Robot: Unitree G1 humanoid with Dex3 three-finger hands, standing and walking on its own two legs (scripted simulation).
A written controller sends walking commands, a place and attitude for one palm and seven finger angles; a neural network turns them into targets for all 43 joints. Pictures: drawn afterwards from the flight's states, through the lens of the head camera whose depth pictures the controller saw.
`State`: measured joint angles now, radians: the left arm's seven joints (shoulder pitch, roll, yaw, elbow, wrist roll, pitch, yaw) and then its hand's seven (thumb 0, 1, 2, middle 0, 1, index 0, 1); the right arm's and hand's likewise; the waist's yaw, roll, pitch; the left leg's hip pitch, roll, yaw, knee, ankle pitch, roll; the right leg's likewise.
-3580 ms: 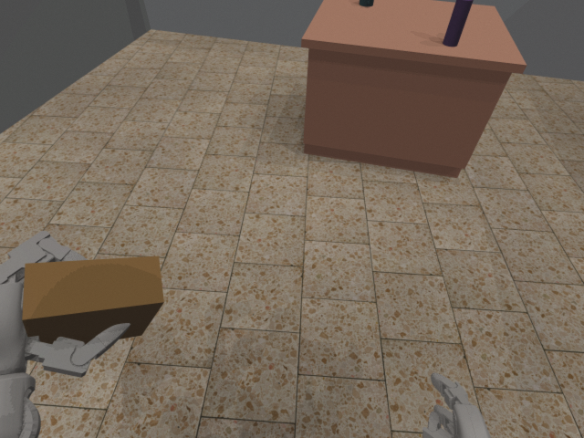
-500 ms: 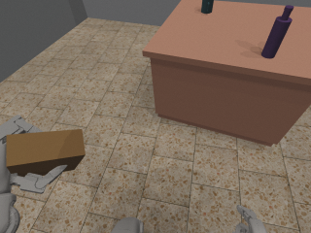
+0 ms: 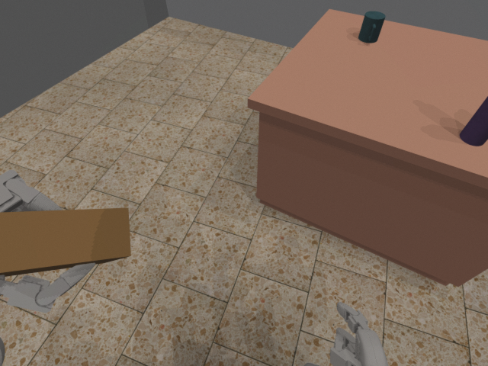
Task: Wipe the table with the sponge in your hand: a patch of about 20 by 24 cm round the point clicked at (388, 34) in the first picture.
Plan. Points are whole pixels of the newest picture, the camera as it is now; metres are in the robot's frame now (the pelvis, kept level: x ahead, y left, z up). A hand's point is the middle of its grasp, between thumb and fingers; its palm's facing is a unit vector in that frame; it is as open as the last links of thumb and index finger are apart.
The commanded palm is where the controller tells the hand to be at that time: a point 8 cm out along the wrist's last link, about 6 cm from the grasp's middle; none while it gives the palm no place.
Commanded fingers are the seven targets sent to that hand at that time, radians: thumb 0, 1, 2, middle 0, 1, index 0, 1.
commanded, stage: walk to a spot facing it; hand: left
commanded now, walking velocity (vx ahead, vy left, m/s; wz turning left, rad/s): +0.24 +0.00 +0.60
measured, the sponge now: (78, 242) +0.22 +0.20 +0.18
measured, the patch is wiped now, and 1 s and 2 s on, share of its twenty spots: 0.00 0.00 0.00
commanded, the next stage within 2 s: turn to face it in 0.28 s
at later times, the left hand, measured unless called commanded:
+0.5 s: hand (14, 211) +0.25 +0.28 +0.19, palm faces +0.58 -0.68 -0.45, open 9.1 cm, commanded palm +0.17 +0.31 +0.19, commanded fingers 0.00 0.10 1.30 -1.20 -1.60 -1.20 -1.60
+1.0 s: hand (102, 191) +0.29 +0.20 +0.19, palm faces +0.41 -0.80 -0.44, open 9.1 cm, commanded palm +0.23 +0.24 +0.19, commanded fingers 0.00 0.10 1.30 -1.20 -1.60 -1.20 -1.60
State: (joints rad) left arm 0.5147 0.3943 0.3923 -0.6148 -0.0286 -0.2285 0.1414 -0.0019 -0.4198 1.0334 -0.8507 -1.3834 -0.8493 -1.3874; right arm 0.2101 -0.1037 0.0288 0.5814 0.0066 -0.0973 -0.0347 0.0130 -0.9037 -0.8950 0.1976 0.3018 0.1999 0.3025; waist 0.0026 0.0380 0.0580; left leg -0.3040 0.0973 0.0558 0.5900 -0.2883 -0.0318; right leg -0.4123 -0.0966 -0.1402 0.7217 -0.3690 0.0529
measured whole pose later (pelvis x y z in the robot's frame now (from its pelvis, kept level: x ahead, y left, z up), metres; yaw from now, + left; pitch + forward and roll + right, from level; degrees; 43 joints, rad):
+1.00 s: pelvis +0.08 -0.04 +0.00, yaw +2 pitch +1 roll +2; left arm 0.48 0.38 0.36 -0.54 -0.03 -0.19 0.14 0.00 -0.42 1.04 -0.85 -1.38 -0.85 -1.38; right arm 0.16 -0.26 -0.02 0.55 0.00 0.00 -0.04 0.01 -0.91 -0.90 0.20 0.30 0.20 0.30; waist 0.01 -0.03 0.01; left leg -0.31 0.02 0.06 0.69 -0.44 -0.06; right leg -0.39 0.05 0.04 0.51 -0.14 -0.07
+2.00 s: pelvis -0.09 -0.11 +0.00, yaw -34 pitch +0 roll +0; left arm 0.47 0.37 0.37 -0.49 -0.03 -0.20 0.13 0.00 -0.42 1.04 -0.85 -1.38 -0.85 -1.38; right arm 0.21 -0.18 0.01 0.51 0.02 -0.02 -0.01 0.01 -0.91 -0.90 0.20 0.30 0.20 0.30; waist 0.06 0.04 0.05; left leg -0.21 0.17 0.15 0.55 -0.32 -0.09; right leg -0.44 0.01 -0.05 0.81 -0.40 0.05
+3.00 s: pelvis -0.20 -0.12 +0.01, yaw -48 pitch +1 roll +2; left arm 0.55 0.40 0.37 -0.52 -0.01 -0.24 0.15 0.00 -0.42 1.04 -0.85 -1.38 -0.85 -1.38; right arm 0.24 -0.24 -0.03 0.64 0.00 -0.02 -0.05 0.02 -0.91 -0.90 0.20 0.30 0.20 0.30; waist -0.03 -0.01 0.04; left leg -0.40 0.05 0.10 0.77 -0.38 -0.01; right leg -0.27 -0.05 -0.10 0.46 -0.21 -0.04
